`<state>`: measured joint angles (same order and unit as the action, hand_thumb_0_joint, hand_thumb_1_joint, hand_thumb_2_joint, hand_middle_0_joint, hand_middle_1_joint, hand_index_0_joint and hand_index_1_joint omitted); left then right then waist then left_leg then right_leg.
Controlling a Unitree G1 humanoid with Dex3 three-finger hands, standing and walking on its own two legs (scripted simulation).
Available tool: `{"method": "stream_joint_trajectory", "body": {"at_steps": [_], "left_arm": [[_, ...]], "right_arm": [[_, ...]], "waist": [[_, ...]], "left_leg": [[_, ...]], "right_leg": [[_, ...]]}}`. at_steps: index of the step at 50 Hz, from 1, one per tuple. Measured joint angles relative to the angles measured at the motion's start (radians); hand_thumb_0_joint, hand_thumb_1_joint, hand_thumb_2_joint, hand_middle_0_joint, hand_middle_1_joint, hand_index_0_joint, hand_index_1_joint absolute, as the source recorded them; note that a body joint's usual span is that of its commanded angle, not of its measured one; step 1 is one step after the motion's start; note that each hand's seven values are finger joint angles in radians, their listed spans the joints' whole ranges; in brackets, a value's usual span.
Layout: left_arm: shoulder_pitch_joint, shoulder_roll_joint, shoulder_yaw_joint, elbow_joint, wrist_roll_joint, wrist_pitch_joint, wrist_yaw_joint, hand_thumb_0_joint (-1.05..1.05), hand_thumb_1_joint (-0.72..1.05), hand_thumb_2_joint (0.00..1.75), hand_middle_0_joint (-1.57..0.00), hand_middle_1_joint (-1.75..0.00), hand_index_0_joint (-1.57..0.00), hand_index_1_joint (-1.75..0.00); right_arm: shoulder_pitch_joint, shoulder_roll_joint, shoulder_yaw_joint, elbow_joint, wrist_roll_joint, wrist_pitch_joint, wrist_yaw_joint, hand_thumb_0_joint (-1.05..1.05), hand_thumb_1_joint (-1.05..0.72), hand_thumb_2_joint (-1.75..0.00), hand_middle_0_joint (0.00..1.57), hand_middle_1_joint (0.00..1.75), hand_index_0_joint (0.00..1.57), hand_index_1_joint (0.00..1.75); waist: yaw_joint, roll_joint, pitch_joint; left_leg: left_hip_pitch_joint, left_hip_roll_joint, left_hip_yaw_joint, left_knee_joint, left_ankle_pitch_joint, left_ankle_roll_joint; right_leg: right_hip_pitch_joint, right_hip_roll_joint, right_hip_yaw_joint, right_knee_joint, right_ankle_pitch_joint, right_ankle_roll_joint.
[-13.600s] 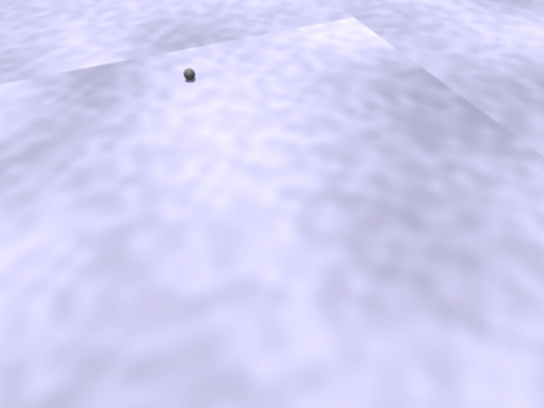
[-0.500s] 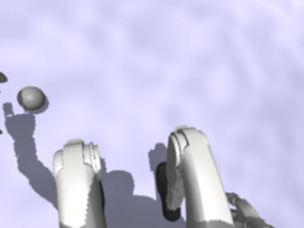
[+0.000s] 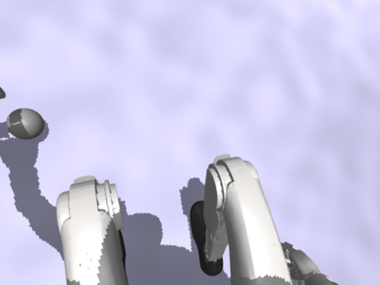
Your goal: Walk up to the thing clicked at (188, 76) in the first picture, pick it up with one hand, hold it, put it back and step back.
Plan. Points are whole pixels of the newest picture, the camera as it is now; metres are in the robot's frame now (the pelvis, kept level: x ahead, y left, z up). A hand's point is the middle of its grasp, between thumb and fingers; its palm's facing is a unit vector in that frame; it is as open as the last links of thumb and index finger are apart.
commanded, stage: approach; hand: left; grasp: from above
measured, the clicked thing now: (26, 123) +0.47 +0.33 -0.28
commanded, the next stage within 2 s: rest palm in 0.28 s
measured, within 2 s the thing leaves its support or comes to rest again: neither
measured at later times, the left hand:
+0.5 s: hand out of the picture +0.44 +0.34 -0.18, palm faces -0.53 -0.09 -0.84, open 13.9 cm
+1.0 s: hand (23, 127) +0.45 +0.32 -0.25, palm faces -0.37 -0.08 -0.93, open 14.1 cm
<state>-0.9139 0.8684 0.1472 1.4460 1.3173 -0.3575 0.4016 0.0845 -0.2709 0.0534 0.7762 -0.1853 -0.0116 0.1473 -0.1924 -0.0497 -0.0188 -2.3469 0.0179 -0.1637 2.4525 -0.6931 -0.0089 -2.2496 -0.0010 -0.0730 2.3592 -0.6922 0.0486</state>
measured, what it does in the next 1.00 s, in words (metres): stands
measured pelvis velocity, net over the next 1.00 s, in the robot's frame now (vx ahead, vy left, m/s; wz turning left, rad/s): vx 0.00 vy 0.01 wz -0.07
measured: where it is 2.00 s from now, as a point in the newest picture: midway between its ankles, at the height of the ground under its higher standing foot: (163, 262)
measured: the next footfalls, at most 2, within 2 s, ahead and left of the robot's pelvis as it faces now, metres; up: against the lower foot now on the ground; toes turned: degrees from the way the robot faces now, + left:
none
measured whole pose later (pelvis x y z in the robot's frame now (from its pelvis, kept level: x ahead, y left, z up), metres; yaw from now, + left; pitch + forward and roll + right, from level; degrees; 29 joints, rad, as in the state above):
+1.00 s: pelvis +0.00 +0.01 -0.03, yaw -4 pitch +29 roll -13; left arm -1.01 0.94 0.15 1.73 1.42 -0.25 0.71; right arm 0.00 -0.30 0.17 0.75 -0.28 -0.11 0.21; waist -0.33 -0.13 0.05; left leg -2.40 0.02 -0.22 2.57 -0.71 0.01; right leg -2.27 0.03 -0.11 2.42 -0.68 0.06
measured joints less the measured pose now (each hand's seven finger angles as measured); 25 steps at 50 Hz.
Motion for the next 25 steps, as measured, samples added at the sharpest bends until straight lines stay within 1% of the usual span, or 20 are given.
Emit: {"method": "stream_joint_trajectory", "body": {"at_steps": [3, 6, 11, 14, 17, 20, 22, 25], "left_arm": [[-0.038, -0.007, -0.032, 0.020, 0.009, 0.010, 0.020, 0.00, -0.53, 0.99, -0.07, -1.03, -0.09, -1.02], [-0.070, -0.019, -0.037, 0.036, 0.021, 0.031, 0.049, 0.00, -0.52, 0.99, -0.07, -1.03, -0.09, -1.02], [-0.116, -0.020, 0.008, 0.080, 0.037, 0.100, 0.090, 0.00, -0.51, 0.97, -0.07, -1.05, -0.10, -1.03], [-0.126, -0.012, 0.030, 0.091, 0.027, 0.149, 0.090, 0.00, -0.50, 0.97, -0.07, -1.06, -0.10, -1.03], [-0.115, -0.003, 0.038, 0.080, -0.003, 0.185, 0.061, 0.00, -0.50, 0.96, -0.07, -1.07, -0.10, -1.04], [-0.072, 0.001, 0.046, 0.043, -0.054, 0.201, 0.012, 0.00, -0.49, 0.95, -0.06, -1.08, -0.11, -1.04], [-0.036, 0.001, 0.044, 0.016, -0.083, 0.196, -0.030, 0.00, -0.48, 0.94, -0.06, -1.08, -0.11, -1.04], [-0.005, 0.008, 0.024, 0.009, -0.111, 0.164, -0.087, 0.00, -0.47, 0.93, -0.06, -1.09, -0.11, -1.04]], "right_arm": [[0.004, 0.002, 0.009, 0.002, -0.001, -0.012, 0.000, 0.00, -0.90, -0.89, 0.20, 0.30, 0.20, 0.30], [0.011, 0.004, 0.017, -0.003, 0.000, -0.025, -0.001, 0.00, -0.90, -0.89, 0.20, 0.30, 0.20, 0.30], [0.027, -0.003, 0.038, -0.024, 0.005, -0.033, -0.002, 0.00, -0.90, -0.89, 0.20, 0.30, 0.20, 0.30], [0.038, -0.012, 0.049, -0.036, 0.012, -0.031, -0.001, 0.00, -0.90, -0.89, 0.20, 0.30, 0.20, 0.30], [0.051, -0.020, 0.058, -0.045, 0.022, -0.029, 0.004, 0.00, -0.90, -0.89, 0.20, 0.30, 0.20, 0.30], [0.062, -0.023, 0.059, -0.051, 0.032, -0.022, 0.011, 0.00, -0.90, -0.89, 0.20, 0.30, 0.20, 0.30], [0.067, -0.022, 0.058, -0.051, 0.035, -0.017, 0.014, 0.00, -0.90, -0.89, 0.20, 0.30, 0.20, 0.30], [0.064, -0.022, 0.066, -0.049, 0.034, -0.010, 0.015, 0.00, -0.90, -0.89, 0.20, 0.30, 0.20, 0.30]], "waist": [[-0.016, -0.007, 0.003], [-0.042, -0.010, 0.005], [-0.093, -0.001, 0.010], [-0.113, 0.014, 0.020], [-0.117, 0.029, 0.034], [-0.106, 0.040, 0.050], [-0.093, 0.044, 0.056], [-0.072, 0.040, 0.063]], "left_leg": [[-0.006, 0.000, -0.002, 0.004, 0.001, 0.000], [-0.012, 0.001, -0.005, 0.007, 0.000, 0.000], [-0.021, 0.006, -0.010, 0.011, -0.004, 0.000], [-0.024, 0.008, -0.010, 0.010, -0.006, 0.001], [-0.021, 0.011, -0.008, 0.008, -0.008, 0.002], [-0.012, 0.014, -0.007, 0.005, -0.010, 0.002], [-0.006, 0.014, -0.005, 0.002, -0.009, 0.001], [0.001, 0.011, -0.004, -0.002, -0.004, -0.002]], "right_leg": [[-0.005, 0.002, -0.001, 0.002, 0.003, 0.002], [-0.010, 0.003, -0.004, 0.002, 0.004, 0.002], [-0.021, 0.008, -0.008, 0.001, 0.006, 0.000], [-0.025, 0.010, -0.008, -0.001, 0.007, 0.001], [-0.026, 0.013, -0.006, -0.002, 0.008, 0.003], [-0.021, 0.016, -0.005, -0.004, 0.009, 0.005], [-0.016, 0.015, -0.003, -0.005, 0.009, 0.004], [-0.011, 0.012, -0.002, -0.005, 0.010, 0.001]]}}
